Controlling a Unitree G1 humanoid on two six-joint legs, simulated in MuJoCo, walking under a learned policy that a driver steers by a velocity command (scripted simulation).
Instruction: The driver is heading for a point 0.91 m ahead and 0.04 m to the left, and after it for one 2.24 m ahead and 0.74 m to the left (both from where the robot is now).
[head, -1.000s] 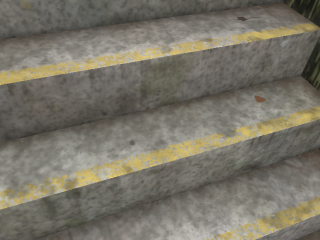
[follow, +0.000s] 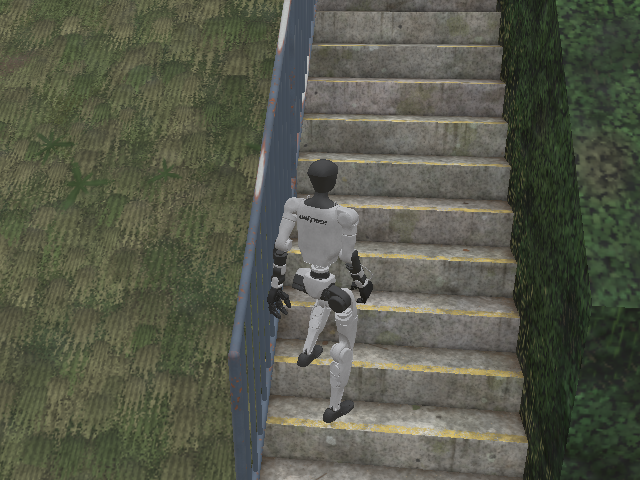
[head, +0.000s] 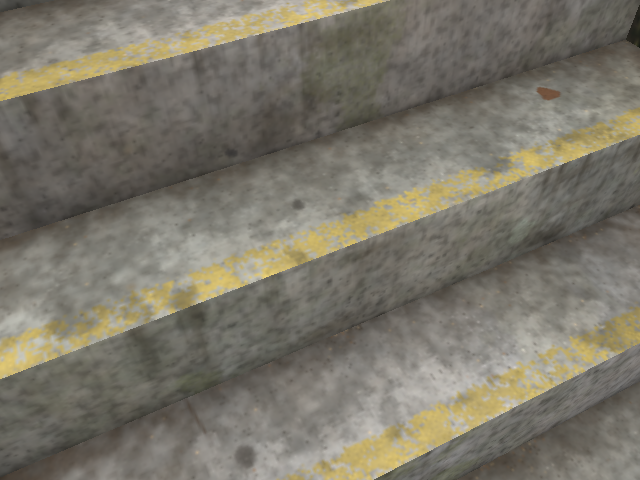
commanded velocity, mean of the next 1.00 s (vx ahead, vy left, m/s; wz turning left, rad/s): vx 0.17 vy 0.00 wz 0.00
